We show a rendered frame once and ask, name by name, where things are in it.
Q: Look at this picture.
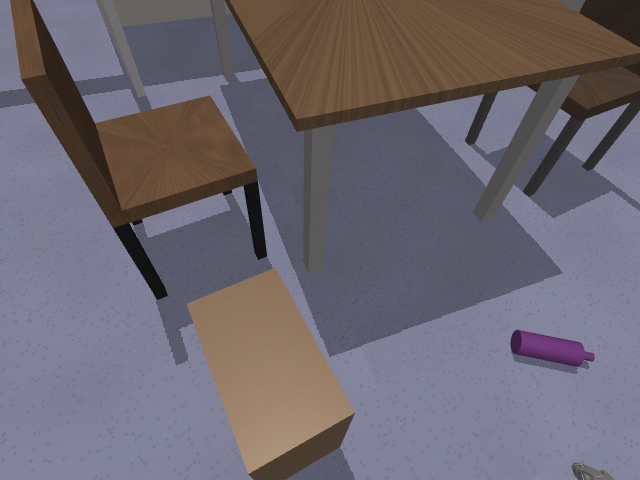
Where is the right robot hand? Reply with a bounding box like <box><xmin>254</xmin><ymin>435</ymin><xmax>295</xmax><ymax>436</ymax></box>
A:
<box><xmin>572</xmin><ymin>463</ymin><xmax>615</xmax><ymax>480</ymax></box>

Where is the chair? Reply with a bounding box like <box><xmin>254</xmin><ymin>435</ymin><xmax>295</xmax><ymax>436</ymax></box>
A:
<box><xmin>10</xmin><ymin>0</ymin><xmax>267</xmax><ymax>300</ymax></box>
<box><xmin>465</xmin><ymin>0</ymin><xmax>640</xmax><ymax>197</ymax></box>

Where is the table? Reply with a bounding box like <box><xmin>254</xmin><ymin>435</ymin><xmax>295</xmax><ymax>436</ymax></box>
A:
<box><xmin>210</xmin><ymin>0</ymin><xmax>640</xmax><ymax>274</ymax></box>

